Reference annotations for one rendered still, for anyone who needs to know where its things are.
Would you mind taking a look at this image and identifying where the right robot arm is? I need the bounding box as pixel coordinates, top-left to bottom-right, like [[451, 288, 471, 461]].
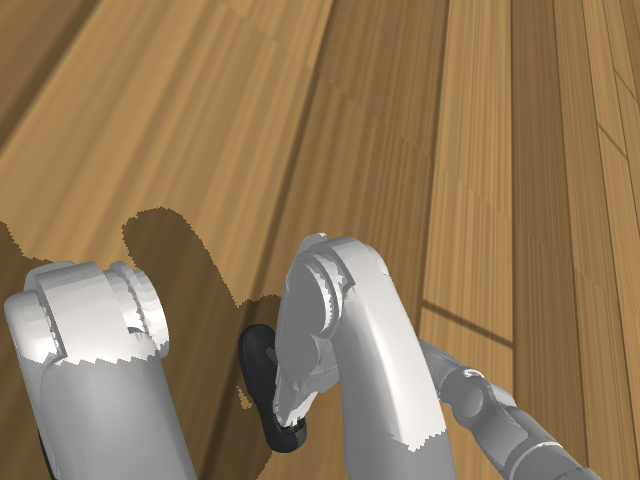
[[440, 366, 602, 480]]

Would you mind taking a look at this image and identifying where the left robot foot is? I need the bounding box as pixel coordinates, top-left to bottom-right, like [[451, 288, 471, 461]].
[[38, 429, 57, 480]]

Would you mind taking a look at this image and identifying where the right robot hand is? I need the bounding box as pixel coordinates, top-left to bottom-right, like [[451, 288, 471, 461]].
[[417, 338, 464, 400]]

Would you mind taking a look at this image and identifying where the right robot foot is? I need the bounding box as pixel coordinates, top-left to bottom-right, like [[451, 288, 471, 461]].
[[238, 324, 307, 453]]

